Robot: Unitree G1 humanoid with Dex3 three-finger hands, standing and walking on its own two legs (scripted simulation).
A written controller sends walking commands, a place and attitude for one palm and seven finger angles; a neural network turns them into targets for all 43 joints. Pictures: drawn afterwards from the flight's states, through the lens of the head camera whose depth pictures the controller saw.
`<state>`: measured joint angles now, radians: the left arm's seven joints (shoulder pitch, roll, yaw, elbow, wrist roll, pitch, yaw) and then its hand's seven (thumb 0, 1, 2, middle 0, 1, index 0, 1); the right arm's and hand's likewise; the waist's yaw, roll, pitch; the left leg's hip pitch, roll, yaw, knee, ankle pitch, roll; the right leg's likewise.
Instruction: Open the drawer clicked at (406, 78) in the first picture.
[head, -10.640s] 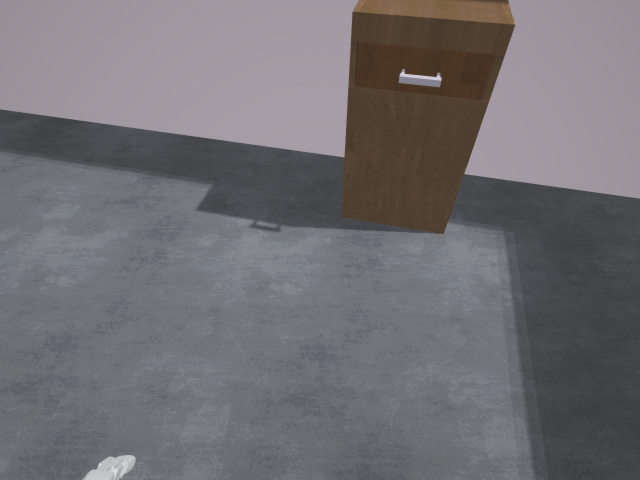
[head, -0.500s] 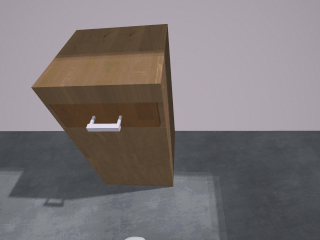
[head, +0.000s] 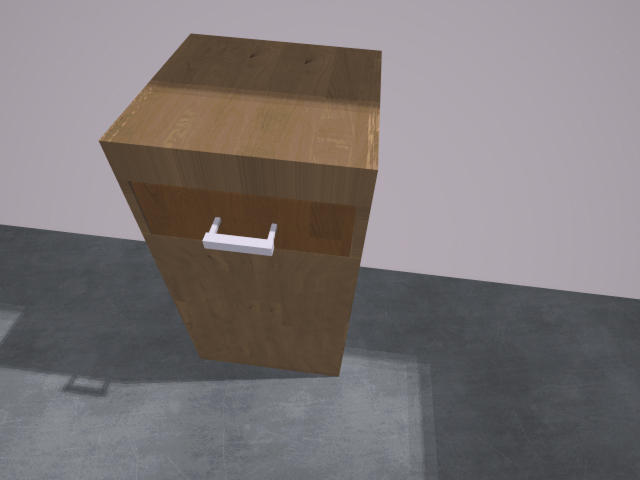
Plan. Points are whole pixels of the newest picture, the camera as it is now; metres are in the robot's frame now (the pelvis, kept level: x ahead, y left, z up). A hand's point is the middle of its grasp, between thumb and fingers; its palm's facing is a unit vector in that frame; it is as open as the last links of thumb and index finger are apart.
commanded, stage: come to a stop and stand still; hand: left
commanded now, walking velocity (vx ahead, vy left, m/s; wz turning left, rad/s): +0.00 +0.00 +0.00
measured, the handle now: (241, 235) +0.53 +0.20 -0.07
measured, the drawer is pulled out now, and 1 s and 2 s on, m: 0.00 0.00 0.00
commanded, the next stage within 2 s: look again from close up in 0.38 s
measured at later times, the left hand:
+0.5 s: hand out of the picture +0.03 +0.18 -0.17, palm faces +0.02 -0.98 -0.21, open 7.3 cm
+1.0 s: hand out of the picture +0.00 +0.18 -0.17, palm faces +0.00 -0.98 -0.20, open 7.4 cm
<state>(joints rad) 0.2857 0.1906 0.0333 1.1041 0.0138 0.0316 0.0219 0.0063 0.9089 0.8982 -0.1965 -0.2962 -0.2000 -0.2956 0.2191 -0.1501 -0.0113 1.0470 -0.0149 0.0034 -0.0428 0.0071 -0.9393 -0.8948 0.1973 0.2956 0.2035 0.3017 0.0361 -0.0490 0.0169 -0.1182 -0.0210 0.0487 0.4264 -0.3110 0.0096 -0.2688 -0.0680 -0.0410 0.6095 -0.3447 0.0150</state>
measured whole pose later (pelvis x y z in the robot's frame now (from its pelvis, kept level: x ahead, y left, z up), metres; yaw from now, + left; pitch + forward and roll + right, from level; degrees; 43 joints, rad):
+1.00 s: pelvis +0.01 +0.01 +0.00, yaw -1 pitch -1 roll +0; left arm 0.29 0.12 -0.01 1.12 0.01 0.00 0.03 0.01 0.91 0.90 -0.20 -0.30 -0.20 -0.30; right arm 0.31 -0.16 0.02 1.09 -0.01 -0.02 -0.03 0.01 -0.91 -0.90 0.20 0.30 0.20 0.30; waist 0.00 0.03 0.04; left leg -0.10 -0.01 0.07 0.47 -0.35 0.02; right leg -0.21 -0.04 -0.03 0.53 -0.31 0.02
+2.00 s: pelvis -0.05 -0.01 -0.02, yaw -3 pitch +6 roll +2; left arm 0.24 0.38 -0.05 0.01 0.98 0.05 0.26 0.00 0.05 0.53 -0.28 -0.85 -0.28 -0.84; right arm 0.19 -0.23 0.01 0.60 -0.03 0.09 -0.04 0.02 -0.91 -0.89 0.20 0.30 0.21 0.30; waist 0.02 0.06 -0.05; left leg -0.43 0.00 0.04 0.70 -0.38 -0.01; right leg -0.55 -0.01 0.01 0.75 -0.32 -0.02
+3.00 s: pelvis -0.01 +0.00 +0.00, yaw -2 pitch +4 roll +0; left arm -0.05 0.45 -0.03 0.05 0.97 -0.05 0.13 0.00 -0.49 0.30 -0.32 -1.20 -0.32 -1.20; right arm 0.16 -0.27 -0.04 0.64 -0.02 0.12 -0.02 0.02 -0.91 -0.90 0.20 0.30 0.20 0.30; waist 0.08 0.08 -0.02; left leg -0.24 -0.01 0.00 0.48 -0.31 0.00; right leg -0.34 -0.02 -0.03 0.52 -0.26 0.00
